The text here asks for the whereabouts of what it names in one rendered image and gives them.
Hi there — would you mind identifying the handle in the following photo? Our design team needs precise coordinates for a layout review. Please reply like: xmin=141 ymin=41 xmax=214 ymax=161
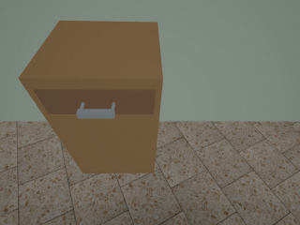
xmin=76 ymin=102 xmax=115 ymax=119

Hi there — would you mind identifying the cabinet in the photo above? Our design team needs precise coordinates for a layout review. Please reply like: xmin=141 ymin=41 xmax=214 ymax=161
xmin=18 ymin=21 xmax=163 ymax=173

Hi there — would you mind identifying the drawer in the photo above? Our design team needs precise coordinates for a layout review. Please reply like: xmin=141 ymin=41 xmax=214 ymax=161
xmin=34 ymin=89 xmax=156 ymax=115

